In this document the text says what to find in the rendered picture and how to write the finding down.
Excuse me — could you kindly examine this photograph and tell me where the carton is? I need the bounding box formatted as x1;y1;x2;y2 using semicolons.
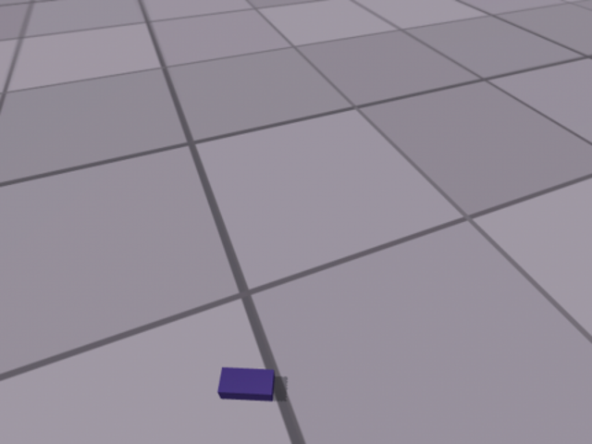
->
217;367;275;401

